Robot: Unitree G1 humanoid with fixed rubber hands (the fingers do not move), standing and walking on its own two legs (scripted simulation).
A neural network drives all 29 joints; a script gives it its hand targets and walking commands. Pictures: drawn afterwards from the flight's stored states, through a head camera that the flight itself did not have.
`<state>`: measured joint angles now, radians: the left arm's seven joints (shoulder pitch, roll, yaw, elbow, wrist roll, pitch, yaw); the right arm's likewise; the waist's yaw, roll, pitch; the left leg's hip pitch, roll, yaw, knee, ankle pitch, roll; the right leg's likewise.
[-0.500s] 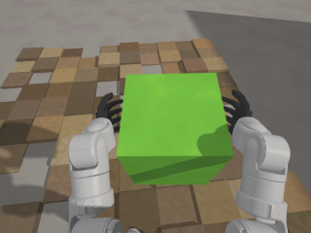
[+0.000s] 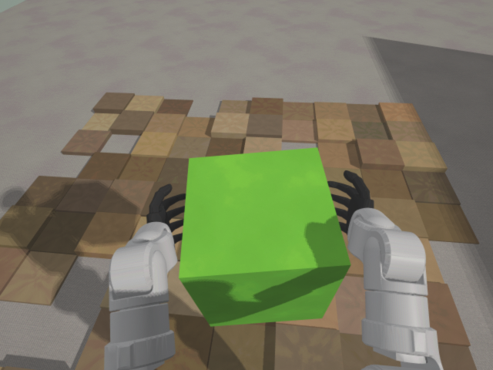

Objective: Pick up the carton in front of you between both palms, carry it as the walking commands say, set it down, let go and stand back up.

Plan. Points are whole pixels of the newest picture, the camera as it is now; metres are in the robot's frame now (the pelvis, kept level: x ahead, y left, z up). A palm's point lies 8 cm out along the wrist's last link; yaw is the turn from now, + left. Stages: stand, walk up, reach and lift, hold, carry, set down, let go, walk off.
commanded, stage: carry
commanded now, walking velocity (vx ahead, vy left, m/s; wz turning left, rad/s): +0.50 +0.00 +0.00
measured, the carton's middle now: (260, 243) +0.34 +0.01 +0.02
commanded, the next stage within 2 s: none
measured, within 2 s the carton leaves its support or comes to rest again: neither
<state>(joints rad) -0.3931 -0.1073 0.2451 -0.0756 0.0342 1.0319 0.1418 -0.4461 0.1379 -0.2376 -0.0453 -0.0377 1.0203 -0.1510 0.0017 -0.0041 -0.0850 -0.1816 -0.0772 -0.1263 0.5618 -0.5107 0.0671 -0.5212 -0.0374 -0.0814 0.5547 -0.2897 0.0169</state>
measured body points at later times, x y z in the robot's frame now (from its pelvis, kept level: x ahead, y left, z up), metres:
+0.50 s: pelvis +0.28 +0.03 +0.01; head +0.27 +0.04 +0.46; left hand +0.60 +0.19 +0.09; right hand +0.61 -0.11 +0.10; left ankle +0.28 +0.07 -0.72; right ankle +0.22 -0.12 -0.63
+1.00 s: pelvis +0.58 +0.01 +0.00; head +0.62 +0.02 +0.45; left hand +0.89 +0.24 +0.09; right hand +0.96 -0.07 +0.09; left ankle +0.60 +0.14 -0.66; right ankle +0.63 -0.04 -0.73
